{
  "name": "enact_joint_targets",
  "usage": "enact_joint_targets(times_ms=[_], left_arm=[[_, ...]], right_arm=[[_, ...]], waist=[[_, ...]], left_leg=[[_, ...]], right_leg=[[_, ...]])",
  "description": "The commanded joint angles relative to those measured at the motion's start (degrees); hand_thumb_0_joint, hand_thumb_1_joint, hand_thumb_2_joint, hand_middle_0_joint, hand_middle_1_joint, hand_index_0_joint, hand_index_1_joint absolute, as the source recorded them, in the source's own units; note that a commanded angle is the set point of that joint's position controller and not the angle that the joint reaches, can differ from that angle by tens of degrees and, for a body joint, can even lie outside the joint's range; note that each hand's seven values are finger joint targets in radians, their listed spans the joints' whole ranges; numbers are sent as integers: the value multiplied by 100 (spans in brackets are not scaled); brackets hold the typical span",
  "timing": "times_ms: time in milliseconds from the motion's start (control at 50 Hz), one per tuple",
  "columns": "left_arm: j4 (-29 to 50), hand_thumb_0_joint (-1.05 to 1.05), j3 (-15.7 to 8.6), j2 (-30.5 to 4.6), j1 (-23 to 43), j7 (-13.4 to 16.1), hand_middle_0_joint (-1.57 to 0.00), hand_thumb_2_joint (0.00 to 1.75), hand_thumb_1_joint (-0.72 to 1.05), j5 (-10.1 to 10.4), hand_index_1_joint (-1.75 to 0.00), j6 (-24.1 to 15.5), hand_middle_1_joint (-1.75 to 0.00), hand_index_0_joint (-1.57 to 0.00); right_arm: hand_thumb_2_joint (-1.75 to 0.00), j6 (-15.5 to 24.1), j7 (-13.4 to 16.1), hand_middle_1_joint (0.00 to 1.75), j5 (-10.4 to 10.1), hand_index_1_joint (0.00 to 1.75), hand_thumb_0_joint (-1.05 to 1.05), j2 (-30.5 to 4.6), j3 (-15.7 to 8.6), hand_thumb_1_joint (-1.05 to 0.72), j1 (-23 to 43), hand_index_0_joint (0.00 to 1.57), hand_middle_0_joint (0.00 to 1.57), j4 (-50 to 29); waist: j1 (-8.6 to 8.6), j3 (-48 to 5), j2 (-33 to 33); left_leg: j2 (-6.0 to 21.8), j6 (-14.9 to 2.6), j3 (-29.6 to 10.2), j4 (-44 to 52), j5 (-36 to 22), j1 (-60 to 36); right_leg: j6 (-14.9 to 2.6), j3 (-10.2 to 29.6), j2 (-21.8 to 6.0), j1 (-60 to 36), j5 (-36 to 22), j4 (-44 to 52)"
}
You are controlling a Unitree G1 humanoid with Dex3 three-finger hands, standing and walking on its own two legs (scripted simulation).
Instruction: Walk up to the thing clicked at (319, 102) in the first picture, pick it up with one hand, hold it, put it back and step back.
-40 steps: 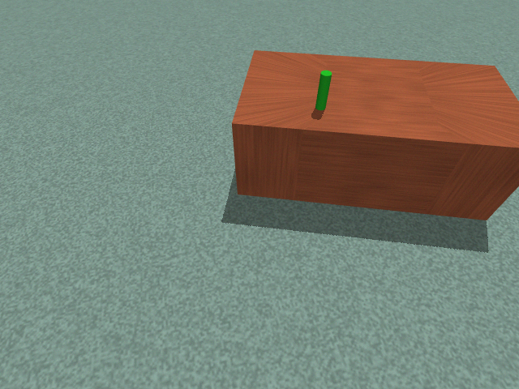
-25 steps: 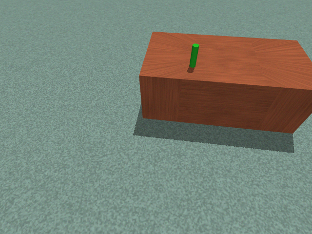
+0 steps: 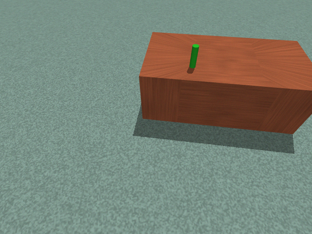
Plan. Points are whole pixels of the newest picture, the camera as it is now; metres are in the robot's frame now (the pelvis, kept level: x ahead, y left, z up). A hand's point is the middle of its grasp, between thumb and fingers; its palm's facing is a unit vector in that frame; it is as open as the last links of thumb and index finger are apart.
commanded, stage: stand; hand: right
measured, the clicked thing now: (194, 56) +1.21 -0.23 -0.25
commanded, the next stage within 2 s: walk up in 0.32 s
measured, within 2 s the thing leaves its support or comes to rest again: neither
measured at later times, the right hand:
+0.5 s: hand out of the picture +0.09 -0.26 -0.15, palm faces -0.04 +0.93 -0.37, open 7.4 cm
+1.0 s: hand (234, 230) +0.17 -0.21 -0.16, palm faces +0.13 +0.93 -0.34, open 7.4 cm
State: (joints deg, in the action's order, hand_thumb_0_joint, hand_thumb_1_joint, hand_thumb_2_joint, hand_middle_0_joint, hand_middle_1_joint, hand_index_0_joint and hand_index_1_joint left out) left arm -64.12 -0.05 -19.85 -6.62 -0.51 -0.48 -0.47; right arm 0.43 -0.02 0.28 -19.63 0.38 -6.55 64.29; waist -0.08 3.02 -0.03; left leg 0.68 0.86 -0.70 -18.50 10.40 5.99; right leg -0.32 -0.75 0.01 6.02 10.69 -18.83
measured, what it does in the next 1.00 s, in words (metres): walks ahead: left foot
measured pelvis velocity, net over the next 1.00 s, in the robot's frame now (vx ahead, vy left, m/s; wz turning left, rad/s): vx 0.20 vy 0.06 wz -0.12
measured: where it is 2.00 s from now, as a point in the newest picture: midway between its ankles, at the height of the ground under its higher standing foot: (148, 173)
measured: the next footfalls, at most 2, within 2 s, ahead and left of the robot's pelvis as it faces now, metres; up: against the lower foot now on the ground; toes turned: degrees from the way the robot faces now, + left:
left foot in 0.60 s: +0.16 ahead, +0.17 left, +0.00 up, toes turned +1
right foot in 1.04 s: +0.36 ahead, -0.09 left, +0.00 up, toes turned -9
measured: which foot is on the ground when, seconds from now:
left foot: down 0.00-0.38, up 0.40-0.58, down 0.60-1.00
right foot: down 0.00-0.62, up 0.64-1.00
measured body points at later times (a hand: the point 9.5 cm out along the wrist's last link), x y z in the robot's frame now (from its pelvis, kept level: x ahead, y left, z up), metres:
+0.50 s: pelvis +0.02 +0.02 -0.01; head +0.03 +0.01 +0.44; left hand +0.06 +0.33 -0.13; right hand +0.09 -0.31 -0.13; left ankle +0.03 +0.14 -0.72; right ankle +0.00 -0.11 -0.75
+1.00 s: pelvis +0.20 +0.06 -0.02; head +0.21 +0.05 +0.43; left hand +0.34 +0.37 -0.12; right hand +0.16 -0.26 -0.14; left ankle +0.12 +0.17 -0.75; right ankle +0.31 -0.09 -0.73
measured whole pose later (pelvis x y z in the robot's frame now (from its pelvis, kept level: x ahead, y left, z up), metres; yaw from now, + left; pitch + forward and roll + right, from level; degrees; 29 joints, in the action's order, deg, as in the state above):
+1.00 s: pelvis +0.20 +0.06 -0.02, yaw -7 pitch -3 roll +1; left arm -52.1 -3.1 -24.1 -12.4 -5.0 -0.8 -2.1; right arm 3.2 -3.2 1.1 -23.3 -4.0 -21.6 51.2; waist -3.0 4.5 -0.2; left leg -0.1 -1.4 8.2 -24.1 21.7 -0.6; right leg -1.7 -0.4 -3.5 25.0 10.1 -34.5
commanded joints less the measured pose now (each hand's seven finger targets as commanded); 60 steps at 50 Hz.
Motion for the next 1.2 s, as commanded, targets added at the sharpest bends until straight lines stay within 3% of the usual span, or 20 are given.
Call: enact_joint_targets(times_ms=[0,280,300,320,360,400,500,560,580,600,620,640,680,740,940,1000,1020,1040,1060,1180], left_arm=[[343,0,-223,-1224,161,101,-20,90,90,3,-30,-139,-30,-20],[339,0,-225,-1217,154,95,-20,90,90,13,-30,-139,-30,-20],[649,0,-565,-1819,-369,-44,-20,90,90,-88,-30,-228,-30,-20],[601,0,-606,-1835,-530,-95,-20,90,90,-146,-30,-247,-30,-20],[673,0,-728,-1920,-719,-119,-20,90,90,-161,-30,-306,-30,-20],[786,0,-777,-1985,-1006,-103,-20,90,90,-201,-30,-397,-30,-20],[1327,0,-753,-1928,-365,-175,-20,90,90,-144,-30,-373,-30,-20],[1531,0,-678,-1731,-35,-220,-20,90,90,-132,-30,-314,-30,-20],[1526,0,-594,-1447,-300,-231,-20,90,90,-132,-30,-276,-30,-20],[1654,0,-464,-998,-489,-204,-20,90,90,-64,-30,-308,-30,-20],[1596,0,-528,-1404,-463,-120,-20,90,90,-85,-30,-295,-30,-20],[1566,0,-551,-1748,-484,-85,-20,90,90,-61,-30,-311,-30,-20],[1275,0,-562,-1769,-1069,-149,-20,90,90,24,-30,-322,-30,-20],[1215,0,-575,-1662,-1151,-267,-20,90,90,1,-30,-300,-30,-20],[1771,0,-545,-1341,-180,-368,-20,90,90,-3,-30,-374,-30,-20],[1567,0,-658,-1504,-984,-262,-20,90,90,-10,-30,-454,-30,-20],[1445,0,-786,-1774,-1633,-188,-20,90,90,-31,-30,-500,-30,-20],[1483,0,-941,-2352,-2125,-109,-20,90,90,-18,-30,-525,-30,-20],[1573,0,-925,-2468,-1902,-108,-20,90,90,86,-30,-506,-30,-20],[1940,0,-713,-1860,-899,-84,-20,90,90,60,-30,-553,-30,-20]], right_arm=[[-90,129,67,30,2,30,0,-1223,-221,-90,230,20,20,-336],[-90,128,57,30,16,30,0,-1245,-210,-90,219,20,20,-332],[-90,220,-79,30,188,30,0,-1816,-615,-90,-8,20,20,-698],[-90,218,-140,30,235,30,0,-1787,-637,-90,66,20,20,-710],[-90,196,-223,30,240,30,0,-1406,-590,-90,572,20,20,-1043],[-90,242,-257,30,258,30,0,-1367,-602,-90,741,20,20,-1209],[-90,302,-418,30,228,30,0,-1441,-764,-90,9,20,20,-1236],[-90,327,-369,30,236,30,0,-1438,-912,-90,-1084,20,20,-1025],[-90,361,-311,30,268,30,0,-1639,-1027,-90,-1561,20,20,-886],[-90,408,-250,30,342,30,0,-2214,-1151,-90,-2162,20,20,-912],[-90,424,-260,30,244,30,0,-2530,-1169,-90,-1618,20,20,-1163],[-90,411,-252,30,137,30,0,-2402,-1093,-90,-1112,20,20,-1334],[-90,447,-221,30,103,30,0,-1957,-904,-90,-627,20,20,-1572],[-90,509,-223,30,99,30,0,-1804,-842,-90,-834,20,20,-1607],[-90,457,-239,30,61,30,0,-1837,-831,-90,-1200,20,20,-1897],[-90,387,-217,30,45,30,0,-1661,-752,-90,-1255,20,20,-2016],[-90,398,-220,30,38,30,0,-1418,-646,-90,-1365,20,20,-2086],[-90,400,-226,30,16,30,0,-1159,-551,-90,-1601,20,20,-2227],[-90,343,-174,30,23,30,0,-1710,-691,-90,-1389,20,20,-2127],[-90,273,-323,30,55,30,0,-1489,-701,-90,-1644,20,20,-1773]], waist=[[25,-421,11],[26,-421,-58],[75,-892,-140],[178,-521,-105],[445,381,682],[572,600,719],[99,191,947],[-553,14,572],[-732,-310,-271],[-972,-572,-1935],[-754,-288,-1438],[-449,185,-738],[-47,345,-690],[-117,326,-803],[-213,312,-553],[277,-199,203],[592,-613,828],[686,-1024,1819],[653,-855,1199],[40,-4,799]], left_leg=[[655,-182,-478,226,-827,-53],[655,-197,-486,270,-679,-2],[406,-561,-366,-369,2164,-42],[397,-622,-429,-546,2875,554],[62,-406,163,-1658,2117,2609],[422,-258,-265,-2557,1412,3498],[372,-124,-9,-1792,1270,1467],[124,-79,350,-974,183,-615],[64,-202,197,-769,711,-1783],[1540,-713,-2312,637,3025,-1987],[2376,-1231,-3714,1188,4020,-910],[2446,-1452,-3426,1200,3881,-170],[1804,-1178,-2198,943,2862,10],[1426,-1114,-1062,956,1539,133],[1333,-1089,-85,228,-411,162],[1004,-855,318,-1534,-1415,556],[631,-653,577,-2921,-990,1251],[-182,-350,740,-4550,1212,2690],[1,-347,-49,-5027,2160,2973],[527,-202,-60,-3807,1073,2204]], right_leg=[[-134,521,-740,-65,-781,285],[-126,564,-753,-74,-703,331],[-381,761,-530,-74,2024,-28],[-511,1158,-755,244,2904,4],[-962,2310,-1429,-395,3667,691],[-1525,3158,-2147,-995,2560,1081],[-1039,1579,-1328,458,1922,826],[-697,756,-797,2018,1760,-399],[-593,447,-380,2831,1819,-1565],[-344,3,501,3631,2189,-3669],[-310,739,255,3508,2190,-4434],[-287,982,-117,3375,1740,-4642],[-207,850,-337,3064,1097,-4355],[10,558,-337,2671,708,-3644],[-179,-196,-262,1562,-197,-1475],[-345,-356,46,-121,-93,-934],[-523,252,-325,-1137,295,-750],[-1236,3200,-2016,-2036,1033,-116],[-1771,4206,-2466,-1553,1400,246],[-1306,1246,-1328,603,-22,165]])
